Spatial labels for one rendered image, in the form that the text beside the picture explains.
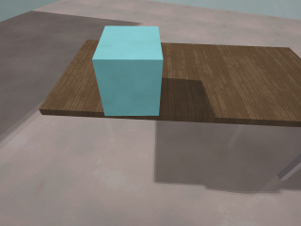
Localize carton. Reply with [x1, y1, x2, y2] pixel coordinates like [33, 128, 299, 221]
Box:
[92, 25, 164, 116]

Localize table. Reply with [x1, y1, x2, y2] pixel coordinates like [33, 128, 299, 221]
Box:
[39, 40, 301, 181]

